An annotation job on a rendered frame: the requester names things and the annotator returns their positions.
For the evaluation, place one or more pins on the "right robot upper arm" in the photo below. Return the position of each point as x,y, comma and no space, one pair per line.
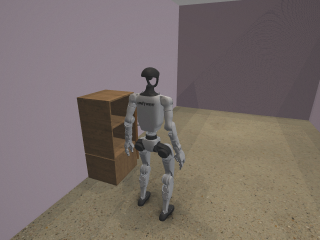
167,103

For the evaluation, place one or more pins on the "right robot forearm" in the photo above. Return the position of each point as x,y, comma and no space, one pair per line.
174,139

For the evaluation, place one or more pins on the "left robot upper arm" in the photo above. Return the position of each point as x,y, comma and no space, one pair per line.
129,118

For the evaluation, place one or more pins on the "left robot foot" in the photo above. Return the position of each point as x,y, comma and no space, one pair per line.
142,201

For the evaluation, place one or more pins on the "right robot hand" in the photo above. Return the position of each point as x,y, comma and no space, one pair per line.
180,157

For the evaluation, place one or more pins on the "cupboard door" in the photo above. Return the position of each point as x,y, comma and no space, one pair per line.
136,130

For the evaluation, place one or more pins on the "robot left shin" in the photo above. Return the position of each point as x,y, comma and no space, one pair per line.
144,180

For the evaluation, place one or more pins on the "left robot forearm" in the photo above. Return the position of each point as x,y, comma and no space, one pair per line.
128,131

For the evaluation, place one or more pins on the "left robot hand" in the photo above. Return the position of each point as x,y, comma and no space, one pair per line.
130,145

